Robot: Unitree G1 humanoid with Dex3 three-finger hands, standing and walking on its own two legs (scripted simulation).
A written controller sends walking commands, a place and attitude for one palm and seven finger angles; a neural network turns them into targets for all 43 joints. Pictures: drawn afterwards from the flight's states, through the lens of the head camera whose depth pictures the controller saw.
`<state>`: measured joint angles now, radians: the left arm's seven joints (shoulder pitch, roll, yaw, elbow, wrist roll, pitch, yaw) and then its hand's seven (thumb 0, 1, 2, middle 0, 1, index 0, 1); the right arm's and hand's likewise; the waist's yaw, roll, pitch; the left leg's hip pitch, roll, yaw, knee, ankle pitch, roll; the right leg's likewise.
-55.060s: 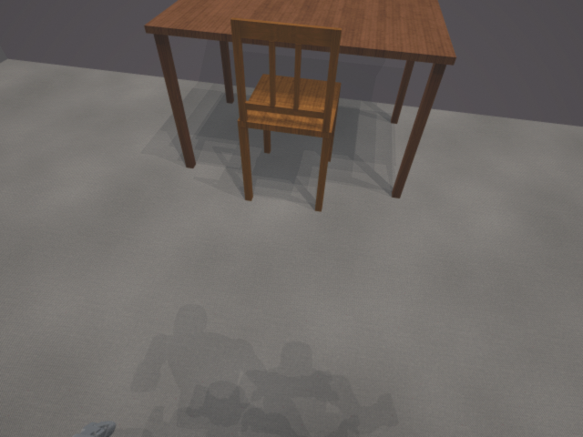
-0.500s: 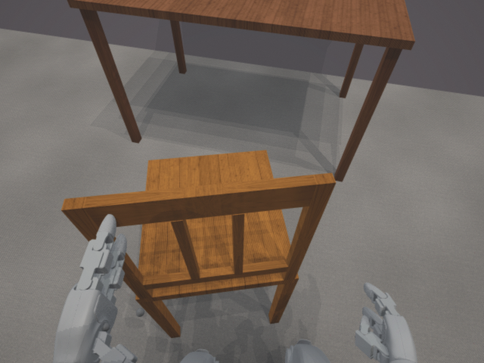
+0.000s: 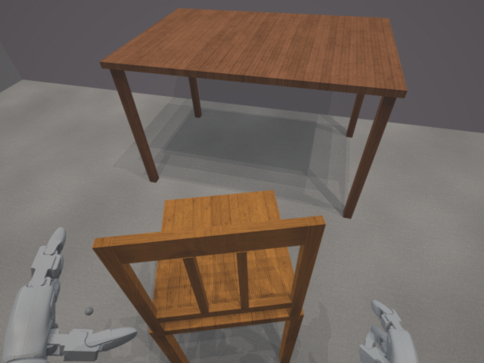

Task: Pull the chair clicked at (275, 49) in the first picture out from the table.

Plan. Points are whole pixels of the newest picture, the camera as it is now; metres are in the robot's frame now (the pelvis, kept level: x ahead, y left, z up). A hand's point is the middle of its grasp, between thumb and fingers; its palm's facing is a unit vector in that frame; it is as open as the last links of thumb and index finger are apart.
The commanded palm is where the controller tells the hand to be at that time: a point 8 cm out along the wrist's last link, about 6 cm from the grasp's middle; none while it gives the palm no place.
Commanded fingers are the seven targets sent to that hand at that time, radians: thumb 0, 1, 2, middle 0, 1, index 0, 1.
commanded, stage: draw the hand back to the body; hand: left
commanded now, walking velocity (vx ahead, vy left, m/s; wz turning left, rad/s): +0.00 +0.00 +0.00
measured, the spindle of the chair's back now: (197, 284) +0.29 +0.12 -0.08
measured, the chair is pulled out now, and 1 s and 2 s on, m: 0.63 0.63 0.63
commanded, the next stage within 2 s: step back with the hand held close in 0.80 s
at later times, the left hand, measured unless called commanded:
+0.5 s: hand (36, 237) +0.21 +0.25 +0.20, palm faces +0.49 -0.75 -0.44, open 8.5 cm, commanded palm +0.15 +0.29 +0.21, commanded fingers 0.00 0.90 0.90 -0.20 -0.30 -0.20 -0.30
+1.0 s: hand (34, 242) +0.21 +0.26 +0.19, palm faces +0.47 -0.78 -0.42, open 7.5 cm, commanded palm +0.15 +0.29 +0.21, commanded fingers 0.00 0.90 0.90 -0.20 -0.30 -0.20 -0.30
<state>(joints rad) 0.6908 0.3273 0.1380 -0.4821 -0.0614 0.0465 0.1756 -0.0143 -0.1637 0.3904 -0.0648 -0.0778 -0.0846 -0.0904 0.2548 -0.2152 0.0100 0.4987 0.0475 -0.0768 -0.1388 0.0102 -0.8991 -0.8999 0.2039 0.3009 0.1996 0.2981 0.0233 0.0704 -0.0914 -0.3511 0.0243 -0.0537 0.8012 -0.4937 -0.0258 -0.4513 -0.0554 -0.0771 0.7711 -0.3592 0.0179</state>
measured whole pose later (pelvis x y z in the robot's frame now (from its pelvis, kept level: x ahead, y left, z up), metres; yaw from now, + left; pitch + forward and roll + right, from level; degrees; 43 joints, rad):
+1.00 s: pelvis +0.00 +0.00 +0.03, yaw -2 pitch -4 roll -1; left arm 0.44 0.34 0.37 -0.38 -0.06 -0.09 0.15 0.01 0.88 0.90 -0.21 -0.30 -0.21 -0.30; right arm 0.17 -0.23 -0.01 0.63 0.03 -0.12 -0.07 0.01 -0.90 -0.90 0.20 0.30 0.20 0.30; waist 0.05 0.08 0.04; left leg -0.07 0.04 -0.01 0.48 -0.34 -0.02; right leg -0.19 -0.03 -0.05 0.47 -0.21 0.02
